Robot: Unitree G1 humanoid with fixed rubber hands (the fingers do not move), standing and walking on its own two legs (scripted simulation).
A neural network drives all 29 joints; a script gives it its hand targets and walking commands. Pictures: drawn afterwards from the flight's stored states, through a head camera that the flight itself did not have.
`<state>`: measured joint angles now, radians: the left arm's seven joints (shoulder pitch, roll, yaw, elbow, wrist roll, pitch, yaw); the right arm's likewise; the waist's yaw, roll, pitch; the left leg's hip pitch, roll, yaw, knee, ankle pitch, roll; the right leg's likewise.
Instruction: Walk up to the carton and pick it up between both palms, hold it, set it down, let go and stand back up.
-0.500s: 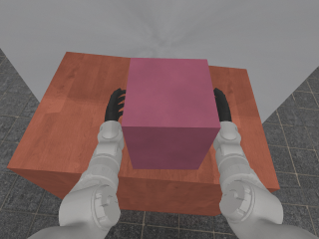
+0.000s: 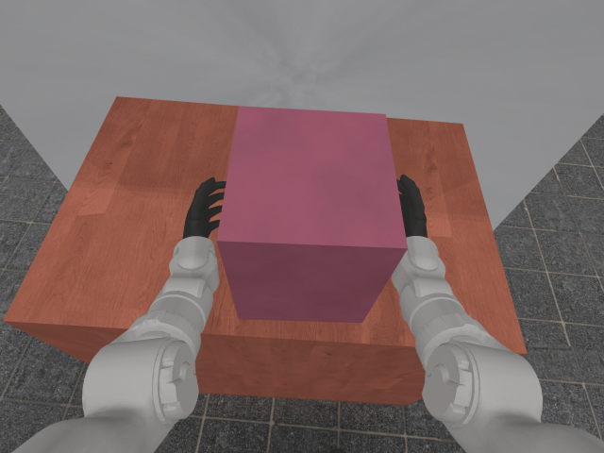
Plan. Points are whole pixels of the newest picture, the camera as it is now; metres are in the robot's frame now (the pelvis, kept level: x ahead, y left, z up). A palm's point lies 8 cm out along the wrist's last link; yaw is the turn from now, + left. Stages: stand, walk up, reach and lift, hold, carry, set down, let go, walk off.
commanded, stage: set down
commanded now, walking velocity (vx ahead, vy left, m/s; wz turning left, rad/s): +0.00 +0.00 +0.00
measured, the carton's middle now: (306, 224) +0.41 +0.01 +0.00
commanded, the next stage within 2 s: none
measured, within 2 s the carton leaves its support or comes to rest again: neither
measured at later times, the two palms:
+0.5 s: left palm (184, 236) +0.38 +0.18 +0.01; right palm (428, 242) +0.38 -0.17 +0.02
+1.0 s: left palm (165, 291) +0.31 +0.19 +0.00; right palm (444, 291) +0.31 -0.18 +0.01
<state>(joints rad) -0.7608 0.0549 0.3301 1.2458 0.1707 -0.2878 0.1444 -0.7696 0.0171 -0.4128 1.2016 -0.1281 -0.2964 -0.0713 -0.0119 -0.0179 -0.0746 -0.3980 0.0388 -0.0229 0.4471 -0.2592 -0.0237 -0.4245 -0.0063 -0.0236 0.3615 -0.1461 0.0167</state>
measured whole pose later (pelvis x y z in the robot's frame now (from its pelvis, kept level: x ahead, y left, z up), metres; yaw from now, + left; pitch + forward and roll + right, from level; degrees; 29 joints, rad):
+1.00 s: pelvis -0.04 -0.02 -0.01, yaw +0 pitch +11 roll +0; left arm -0.55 0.18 0.10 1.22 -0.14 -0.50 0.07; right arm -0.56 -0.11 0.04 1.14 0.27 -0.41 -0.08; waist -0.01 -0.02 -0.12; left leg -0.47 0.04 -0.03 0.49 -0.22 -0.04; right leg -0.51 -0.01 -0.02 0.44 -0.13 0.00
